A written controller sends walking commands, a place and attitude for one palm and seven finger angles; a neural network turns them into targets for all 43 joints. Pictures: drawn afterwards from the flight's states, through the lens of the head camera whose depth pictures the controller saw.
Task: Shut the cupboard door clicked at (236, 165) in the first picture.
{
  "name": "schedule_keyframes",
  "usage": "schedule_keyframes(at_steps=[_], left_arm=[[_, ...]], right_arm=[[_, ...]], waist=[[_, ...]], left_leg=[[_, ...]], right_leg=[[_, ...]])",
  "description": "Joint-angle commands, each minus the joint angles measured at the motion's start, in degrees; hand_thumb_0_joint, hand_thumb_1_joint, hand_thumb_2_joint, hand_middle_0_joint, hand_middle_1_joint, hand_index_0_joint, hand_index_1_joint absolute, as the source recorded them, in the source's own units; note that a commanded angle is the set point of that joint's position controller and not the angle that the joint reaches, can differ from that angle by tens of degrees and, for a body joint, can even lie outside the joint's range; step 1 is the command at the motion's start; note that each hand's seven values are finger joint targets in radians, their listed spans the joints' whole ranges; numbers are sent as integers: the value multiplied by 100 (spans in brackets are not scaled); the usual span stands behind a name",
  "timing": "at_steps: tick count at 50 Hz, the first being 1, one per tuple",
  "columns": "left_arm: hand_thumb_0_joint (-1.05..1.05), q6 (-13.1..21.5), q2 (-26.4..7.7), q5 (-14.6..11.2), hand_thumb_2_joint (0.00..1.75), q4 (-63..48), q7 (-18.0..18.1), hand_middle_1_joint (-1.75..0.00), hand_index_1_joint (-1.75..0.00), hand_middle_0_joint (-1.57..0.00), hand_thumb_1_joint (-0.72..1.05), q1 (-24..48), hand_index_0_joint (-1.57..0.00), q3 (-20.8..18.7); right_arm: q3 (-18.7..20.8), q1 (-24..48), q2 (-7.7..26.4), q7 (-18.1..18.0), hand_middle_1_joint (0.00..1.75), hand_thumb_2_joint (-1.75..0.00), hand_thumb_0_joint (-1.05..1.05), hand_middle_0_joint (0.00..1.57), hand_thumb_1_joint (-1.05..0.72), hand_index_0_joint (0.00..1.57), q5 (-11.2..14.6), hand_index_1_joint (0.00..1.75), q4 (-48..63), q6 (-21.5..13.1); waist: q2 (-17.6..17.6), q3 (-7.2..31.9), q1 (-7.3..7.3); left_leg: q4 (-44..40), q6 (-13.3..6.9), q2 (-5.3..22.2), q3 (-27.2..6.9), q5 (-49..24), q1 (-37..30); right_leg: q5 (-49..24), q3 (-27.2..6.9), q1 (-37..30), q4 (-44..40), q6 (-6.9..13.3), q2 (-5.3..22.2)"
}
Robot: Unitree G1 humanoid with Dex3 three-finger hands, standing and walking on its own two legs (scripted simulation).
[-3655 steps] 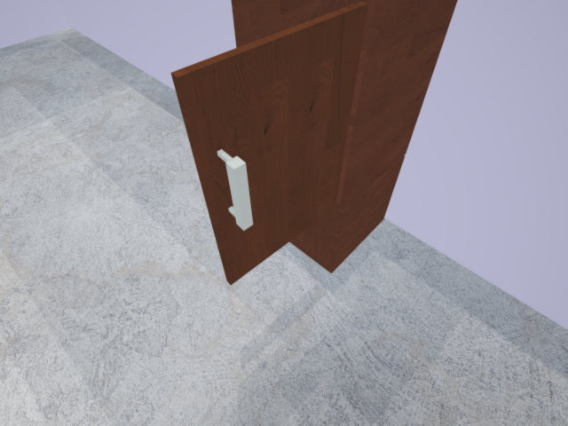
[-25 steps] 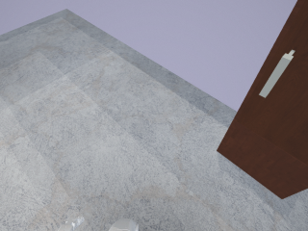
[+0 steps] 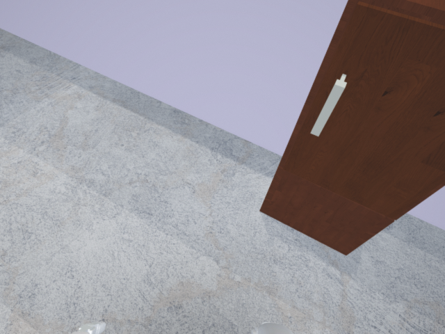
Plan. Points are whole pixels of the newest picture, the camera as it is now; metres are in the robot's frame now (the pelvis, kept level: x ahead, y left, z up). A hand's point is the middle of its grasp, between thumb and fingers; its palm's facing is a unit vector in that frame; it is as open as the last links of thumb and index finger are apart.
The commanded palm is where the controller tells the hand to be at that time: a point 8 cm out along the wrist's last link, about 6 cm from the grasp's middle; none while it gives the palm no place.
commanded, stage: turn to face it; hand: left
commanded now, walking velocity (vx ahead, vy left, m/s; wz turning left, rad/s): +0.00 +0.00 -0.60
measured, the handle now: (328, 105) +0.68 -0.24 +0.00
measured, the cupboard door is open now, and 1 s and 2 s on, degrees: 1 1 1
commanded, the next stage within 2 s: take the last steps up to it in 0.62 s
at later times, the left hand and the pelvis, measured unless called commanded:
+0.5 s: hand (152, 323) +0.15 +0.15 -0.17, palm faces -0.22 -0.95 -0.22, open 7.4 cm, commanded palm none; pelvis +0.03 -0.03 -0.01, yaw -14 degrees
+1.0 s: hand (179, 292) +0.21 +0.10 -0.17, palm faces -0.38 -0.90 -0.21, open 7.4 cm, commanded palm none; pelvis +0.07 -0.05 -0.01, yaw -23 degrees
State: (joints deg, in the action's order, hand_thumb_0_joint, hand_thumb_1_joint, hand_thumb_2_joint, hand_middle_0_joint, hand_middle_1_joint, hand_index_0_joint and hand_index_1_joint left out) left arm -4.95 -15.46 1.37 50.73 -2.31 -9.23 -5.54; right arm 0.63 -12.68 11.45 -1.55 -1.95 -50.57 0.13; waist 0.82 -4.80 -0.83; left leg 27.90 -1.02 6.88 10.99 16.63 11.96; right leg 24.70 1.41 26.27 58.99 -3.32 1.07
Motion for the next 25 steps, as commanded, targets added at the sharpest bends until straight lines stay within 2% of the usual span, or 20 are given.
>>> schedule_keyframes(at_steps=[1,4,5,6,7,8,9,10,11,12,13,15,17,20,22,24,25], left_arm=[[0,142,-145,-20,90,-583,-9,-30,-30,-20,90,390,-20,10],[0,181,-164,-17,90,-599,1,-30,-30,-20,90,384,-20,25],[0,204,-209,-15,90,-583,12,-30,-30,-20,90,345,-20,32],[0,220,-262,-20,90,-515,23,-30,-30,-20,90,54,-20,3],[0,255,-443,-5,90,-379,50,-30,-30,-20,90,-370,-20,-37],[0,330,-986,50,90,-277,122,-30,-30,-20,90,-769,-20,-131],[0,375,-1421,-5,90,-181,196,-30,-30,-20,90,-1022,-20,-184],[0,340,-1434,-62,90,-176,265,-30,-30,-20,90,-1080,-20,-194],[0,380,-1284,-33,90,-200,340,-30,-30,-20,90,-780,-20,-206],[0,386,-1039,-55,90,-255,354,-30,-30,-20,90,-497,-20,-134],[0,380,-860,-60,90,-336,343,-30,-30,-20,90,-251,-20,-75],[0,406,-775,-25,90,-380,332,-30,-30,-20,90,-20,-20,-40],[0,409,-806,-14,90,-377,302,-30,-30,-20,90,-77,-20,-38],[0,400,-854,21,90,-286,289,-30,-30,-20,90,-173,-20,-61],[0,381,-869,25,90,-261,281,-30,-30,-20,90,-224,-20,-84],[0,370,-834,8,90,-232,294,-30,-30,-20,90,-148,-20,-98],[0,356,-760,-10,90,-203,306,-30,-30,-20,90,-75,-20,-91]], right_arm=[[411,-459,1251,-59,30,-90,0,20,-90,20,14,30,133,-43],[473,-402,1371,-24,30,-90,0,20,-90,20,10,30,95,-23],[477,-393,1384,-7,30,-90,0,20,-90,20,20,30,61,-17],[486,-235,1418,-1,30,-90,0,20,-90,20,35,30,83,-7],[487,-107,1382,17,30,-90,0,20,-90,20,76,30,121,3],[430,-114,1050,56,30,-90,0,20,-90,20,141,30,248,21],[322,181,788,56,30,-90,0,20,-90,20,132,30,509,71],[295,329,846,-4,30,-90,0,20,-90,20,104,30,549,150],[302,253,790,-57,30,-90,0,20,-90,20,126,30,453,147],[312,219,919,-61,30,-90,0,20,-90,20,120,30,367,126],[323,175,899,-27,30,-90,0,20,-90,20,114,30,272,133],[301,-26,780,28,30,-90,0,20,-90,20,102,30,156,156],[298,-58,693,48,30,-90,0,20,-90,20,97,30,129,192],[289,27,647,54,30,-90,0,20,-90,20,115,30,191,157],[278,96,607,43,30,-90,0,20,-90,20,127,30,225,121],[263,-142,596,7,30,-90,0,20,-90,20,139,30,162,72],[255,-371,595,-7,30,-90,0,20,-90,20,145,30,73,33]], waist=[[-1265,655,321],[-1306,646,319],[-1275,633,278],[-1196,700,84],[-822,833,-145],[648,1049,-325],[1531,884,-445],[962,776,-457],[1521,879,-262],[1458,824,-175],[1028,782,-18],[773,835,146],[694,711,136],[609,616,94],[815,567,28],[831,644,153],[748,686,262]], left_leg=[[-558,-583,1372,-576,-3281,-863],[-350,-522,1480,-502,-3054,-699],[-217,-434,1452,-451,-2991,-597],[66,-273,1425,-291,-2666,-380],[661,-38,1219,-98,-2155,60],[1861,342,602,326,-609,1091],[3142,562,-182,-48,2132,2222],[3741,543,-121,-800,2027,2354],[4057,553,-92,-1040,1806,2725],[4137,573,3,-1189,1385,2723],[4048,614,38,-1166,974,2456],[3570,632,-44,-1002,663,1916],[3168,637,-184,-902,529,1713],[2415,592,-308,-850,621,1511],[1812,542,-389,-823,653,1285],[965,496,-473,-823,292,818],[262,470,-456,-845,-246,328]], right_leg=[[-28,271,28,-809,91,48],[-52,434,-436,-1544,208,-46],[-270,465,-691,-1951,260,-75],[-791,461,-1159,-2527,322,-78],[-1506,334,-1926,-3225,433,3],[-2511,-1020,-2878,-3816,823,1077],[-4373,-2425,-2860,-3941,1509,2150],[-4770,-2368,-2578,-3852,1710,2192],[-4608,-2432,-2753,-3822,1731,1958],[-4405,-2034,-2715,-3777,1663,1750],[-4263,-1546,-2432,-3729,1529,1466],[-3934,-1145,-1963,-3748,1387,1218],[-3421,-1210,-1682,-3910,1382,1130],[-3038,-1454,-1648,-3947,1447,1172],[-3046,-1621,-1559,-3863,1453,1121],[-3171,-1704,-1516,-3611,1330,1025],[-2980,-1644,-1318,-3371,1142,927]])
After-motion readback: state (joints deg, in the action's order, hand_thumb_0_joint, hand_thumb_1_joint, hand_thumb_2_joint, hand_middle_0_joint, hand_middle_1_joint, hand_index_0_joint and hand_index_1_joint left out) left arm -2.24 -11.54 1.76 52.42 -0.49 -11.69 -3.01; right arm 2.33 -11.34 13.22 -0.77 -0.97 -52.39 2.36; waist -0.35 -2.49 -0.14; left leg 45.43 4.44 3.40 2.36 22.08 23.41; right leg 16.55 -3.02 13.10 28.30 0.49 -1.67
